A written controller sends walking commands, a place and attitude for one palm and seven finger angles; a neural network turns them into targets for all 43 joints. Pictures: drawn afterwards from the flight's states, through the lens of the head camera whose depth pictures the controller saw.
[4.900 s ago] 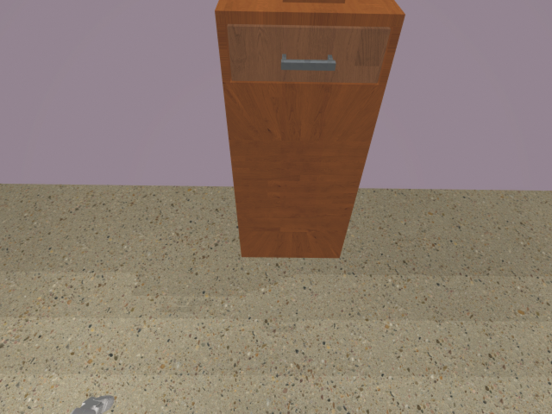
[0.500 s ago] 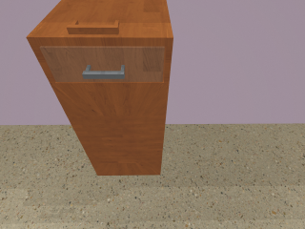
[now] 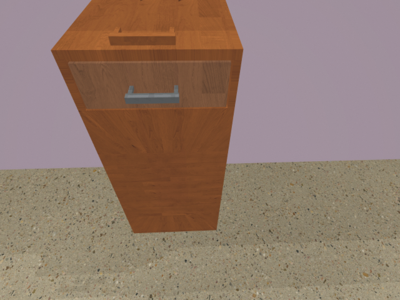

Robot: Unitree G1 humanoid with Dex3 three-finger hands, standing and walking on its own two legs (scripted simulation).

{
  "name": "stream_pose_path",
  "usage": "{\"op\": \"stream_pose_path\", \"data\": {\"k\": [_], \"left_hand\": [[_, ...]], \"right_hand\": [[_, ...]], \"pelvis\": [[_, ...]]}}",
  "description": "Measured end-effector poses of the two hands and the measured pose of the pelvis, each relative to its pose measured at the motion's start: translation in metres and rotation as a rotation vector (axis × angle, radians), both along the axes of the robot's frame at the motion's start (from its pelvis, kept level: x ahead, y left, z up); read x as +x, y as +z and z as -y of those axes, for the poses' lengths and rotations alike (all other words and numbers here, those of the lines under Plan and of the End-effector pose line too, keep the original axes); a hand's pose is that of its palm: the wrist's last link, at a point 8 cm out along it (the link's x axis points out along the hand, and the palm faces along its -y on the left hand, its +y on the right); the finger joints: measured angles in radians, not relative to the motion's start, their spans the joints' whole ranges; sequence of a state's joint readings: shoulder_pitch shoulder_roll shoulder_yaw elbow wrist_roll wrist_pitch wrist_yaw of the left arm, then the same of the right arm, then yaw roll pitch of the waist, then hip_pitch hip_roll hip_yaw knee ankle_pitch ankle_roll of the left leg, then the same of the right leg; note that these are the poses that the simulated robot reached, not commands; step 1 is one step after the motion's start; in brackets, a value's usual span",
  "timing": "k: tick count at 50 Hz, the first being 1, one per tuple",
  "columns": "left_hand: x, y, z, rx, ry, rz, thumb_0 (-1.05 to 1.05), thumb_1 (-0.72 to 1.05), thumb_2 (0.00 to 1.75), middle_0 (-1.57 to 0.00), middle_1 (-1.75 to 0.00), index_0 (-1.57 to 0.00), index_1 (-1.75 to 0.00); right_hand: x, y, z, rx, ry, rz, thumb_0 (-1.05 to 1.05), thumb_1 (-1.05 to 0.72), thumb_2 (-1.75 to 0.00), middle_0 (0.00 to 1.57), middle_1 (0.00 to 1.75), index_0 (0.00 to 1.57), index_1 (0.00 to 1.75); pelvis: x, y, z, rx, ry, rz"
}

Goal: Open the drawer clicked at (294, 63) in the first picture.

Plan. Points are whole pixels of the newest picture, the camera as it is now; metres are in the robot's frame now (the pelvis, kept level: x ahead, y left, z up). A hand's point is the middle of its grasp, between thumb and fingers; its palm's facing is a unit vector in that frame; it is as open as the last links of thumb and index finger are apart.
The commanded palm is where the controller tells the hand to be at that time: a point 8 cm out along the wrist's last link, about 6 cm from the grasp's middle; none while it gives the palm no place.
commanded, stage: look again from close up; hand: left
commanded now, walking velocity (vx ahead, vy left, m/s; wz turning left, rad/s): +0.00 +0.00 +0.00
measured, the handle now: (153, 93) +0.56 +0.16 +0.12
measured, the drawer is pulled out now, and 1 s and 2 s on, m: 0.00 0.00 0.00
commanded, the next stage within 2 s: shuffle to correct the standing spot in 0.04 s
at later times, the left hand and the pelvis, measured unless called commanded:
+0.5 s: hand out of the picture +0.03 +0.12 -0.18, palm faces +0.07 -0.98 -0.19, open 7.3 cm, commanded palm none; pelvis +0.04 -0.05 -0.01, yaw +3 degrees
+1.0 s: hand out of the picture +0.07 +0.08 -0.18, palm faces +0.18 -0.95 -0.24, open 7.3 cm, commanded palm none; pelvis +0.08 -0.09 -0.01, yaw +5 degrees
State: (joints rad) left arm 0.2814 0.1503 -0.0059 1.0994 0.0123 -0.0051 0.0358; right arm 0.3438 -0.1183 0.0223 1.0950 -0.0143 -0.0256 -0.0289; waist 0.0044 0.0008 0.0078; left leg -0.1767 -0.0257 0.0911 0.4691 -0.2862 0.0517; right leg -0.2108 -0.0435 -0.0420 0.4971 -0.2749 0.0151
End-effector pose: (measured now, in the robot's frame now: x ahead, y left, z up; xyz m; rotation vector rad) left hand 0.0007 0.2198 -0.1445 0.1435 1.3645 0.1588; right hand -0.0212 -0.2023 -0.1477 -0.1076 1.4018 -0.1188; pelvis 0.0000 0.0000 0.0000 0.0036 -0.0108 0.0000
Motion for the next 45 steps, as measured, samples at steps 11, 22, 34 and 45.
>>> {"op": "stream_pose_path", "data": {"k": [11,22,34,45], "left_hand": [[0.002,0.0,0.002,-0.003,-0.001,-0.045,0.0,0.92,0.9,-0.2,-0.29,-0.2,-0.3],[0.016,-0.006,0.037,-0.016,0.019,-0.083,0.0,0.91,0.9,-0.2,-0.29,-0.2,-0.3],[-0.007,-0.012,0.087,-0.061,0.157,-0.151,0.0,0.91,0.9,-0.2,-0.29,-0.2,-0.3],[0.031,-0.009,0.094,-0.032,0.168,-0.102,0.0,0.91,0.9,-0.2,-0.29,-0.2,-0.3]], "right_hand": [[-0.004,-0.002,-0.004,0.011,-0.013,-0.052,0.01,-0.91,-0.9,0.2,0.3,0.2,0.3],[0.017,-0.008,0.039,-0.02,-0.022,-0.082,0.0,-0.91,-0.9,0.2,0.3,0.2,0.3],[0.145,0.001,0.084,-0.08,0.126,0.051,0.01,-0.91,-0.9,0.2,0.29,0.2,0.3],[0.222,0.001,0.061,-0.003,0.158,0.25,0.0,-0.92,-0.9,0.2,0.3,0.2,0.3]], "pelvis": [[0.009,0.0,0.0,0.006,-0.002,-0.009],[0.035,-0.008,0.033,0.015,0.027,-0.033],[0.071,-0.009,0.061,-0.006,0.099,-0.038],[0.083,-0.008,0.071,0.017,0.086,-0.004]]}}
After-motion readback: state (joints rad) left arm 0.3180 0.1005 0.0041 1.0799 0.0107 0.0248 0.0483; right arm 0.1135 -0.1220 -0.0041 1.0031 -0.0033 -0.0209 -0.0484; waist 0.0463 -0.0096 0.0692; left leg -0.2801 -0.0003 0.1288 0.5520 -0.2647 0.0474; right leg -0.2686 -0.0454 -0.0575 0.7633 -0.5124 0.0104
